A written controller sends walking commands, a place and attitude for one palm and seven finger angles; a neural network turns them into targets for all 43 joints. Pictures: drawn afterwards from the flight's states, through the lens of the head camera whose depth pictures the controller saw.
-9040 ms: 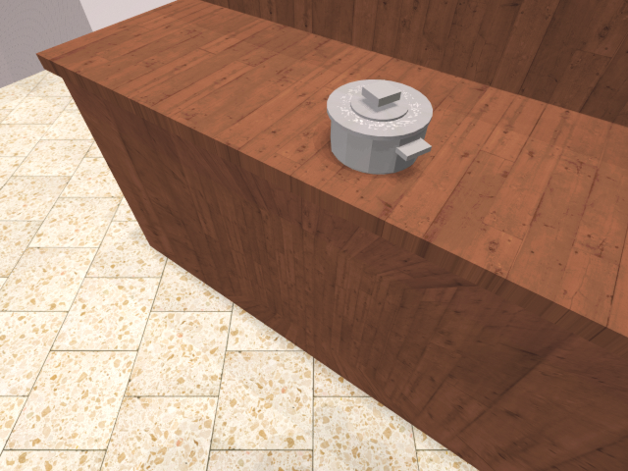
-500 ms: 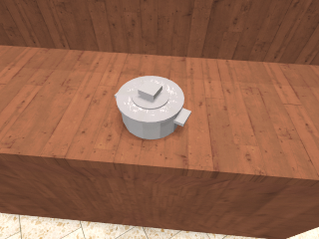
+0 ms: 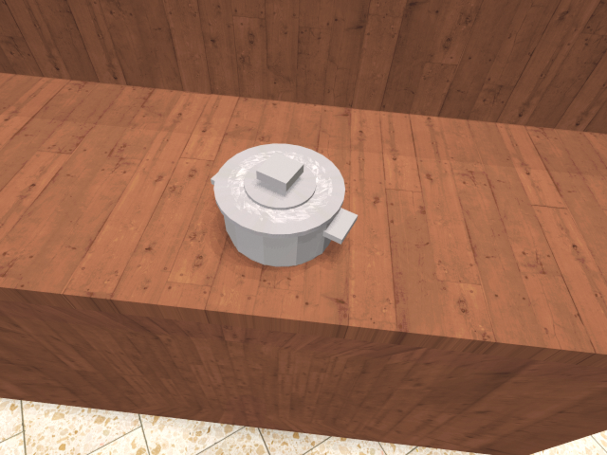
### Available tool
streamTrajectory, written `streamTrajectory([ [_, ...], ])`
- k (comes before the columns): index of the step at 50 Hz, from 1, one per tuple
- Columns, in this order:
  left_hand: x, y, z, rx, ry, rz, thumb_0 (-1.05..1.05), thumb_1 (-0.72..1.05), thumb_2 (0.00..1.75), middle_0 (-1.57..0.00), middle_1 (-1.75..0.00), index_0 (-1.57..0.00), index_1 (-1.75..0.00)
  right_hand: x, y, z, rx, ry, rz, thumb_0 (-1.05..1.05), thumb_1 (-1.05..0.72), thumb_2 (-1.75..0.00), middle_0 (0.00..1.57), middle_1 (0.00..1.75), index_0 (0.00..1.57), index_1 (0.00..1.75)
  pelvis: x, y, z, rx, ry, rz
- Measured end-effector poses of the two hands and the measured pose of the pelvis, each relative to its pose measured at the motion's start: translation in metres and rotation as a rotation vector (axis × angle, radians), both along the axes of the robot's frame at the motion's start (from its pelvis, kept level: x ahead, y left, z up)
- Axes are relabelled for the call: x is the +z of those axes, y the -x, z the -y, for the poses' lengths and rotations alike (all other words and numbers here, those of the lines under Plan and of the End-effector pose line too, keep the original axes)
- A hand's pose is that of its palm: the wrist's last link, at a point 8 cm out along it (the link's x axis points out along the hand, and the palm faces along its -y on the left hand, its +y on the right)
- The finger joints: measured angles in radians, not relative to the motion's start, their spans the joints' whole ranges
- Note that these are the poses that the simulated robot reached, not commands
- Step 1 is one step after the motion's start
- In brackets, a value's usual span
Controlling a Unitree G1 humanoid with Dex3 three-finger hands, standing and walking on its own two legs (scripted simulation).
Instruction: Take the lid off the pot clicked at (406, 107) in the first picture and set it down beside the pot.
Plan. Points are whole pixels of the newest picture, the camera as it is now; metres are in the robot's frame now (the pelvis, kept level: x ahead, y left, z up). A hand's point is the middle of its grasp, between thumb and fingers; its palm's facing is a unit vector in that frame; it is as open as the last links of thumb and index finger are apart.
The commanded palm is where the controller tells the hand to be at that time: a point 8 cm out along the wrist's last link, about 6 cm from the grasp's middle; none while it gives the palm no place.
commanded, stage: look again from close up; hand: left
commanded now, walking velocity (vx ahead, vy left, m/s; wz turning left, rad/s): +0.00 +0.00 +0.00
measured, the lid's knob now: (280, 171) +0.44 +0.07 +0.14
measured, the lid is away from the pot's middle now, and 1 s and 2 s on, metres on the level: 0.00 0.00 0.00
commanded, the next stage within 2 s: lift the closed hand beside the body in 0.70 s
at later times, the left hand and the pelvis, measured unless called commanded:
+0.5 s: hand out of the picture -0.02 +0.15 -0.18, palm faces +0.00 -0.99 -0.15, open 7.4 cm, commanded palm none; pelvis +0.00 -0.01 +0.00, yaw -1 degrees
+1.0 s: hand out of the picture +0.11 +0.18 -0.08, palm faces +0.10 -0.95 -0.31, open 6.6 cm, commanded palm +0.08 +0.21 -0.02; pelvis -0.01 +0.00 +0.00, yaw +2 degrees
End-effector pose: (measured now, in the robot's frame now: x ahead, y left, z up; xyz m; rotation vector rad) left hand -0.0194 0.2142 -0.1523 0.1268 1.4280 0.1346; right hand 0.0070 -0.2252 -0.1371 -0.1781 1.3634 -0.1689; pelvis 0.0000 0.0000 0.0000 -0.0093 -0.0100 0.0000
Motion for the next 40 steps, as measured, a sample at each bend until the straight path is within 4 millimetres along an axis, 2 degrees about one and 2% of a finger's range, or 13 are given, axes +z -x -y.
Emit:
streamTrajectory([
  [17,0.001,0.006,0.01,-0.009,0.007,-0.022,0.0,0.9,0.9,-0.2,-0.3,-0.2,-0.3,-0.004,0.033,-0.012,-0.037,-0.047,-0.081,0.0,-0.92,-0.89,0.2,0.3,0.2,0.3,0.001,0.004,0.006,-0.006,-0.001,-0.006],
  [40,-0.002,0.008,0.021,-0.005,0.035,-0.023,0.0,0.9,0.9,-0.2,-0.3,-0.2,-0.3,-0.003,0.04,-0.016,-0.058,-0.044,-0.084,0.01,-0.92,-0.89,0.2,0.3,0.2,0.3,0.001,0.004,0.006,-0.011,0.002,-0.008],
])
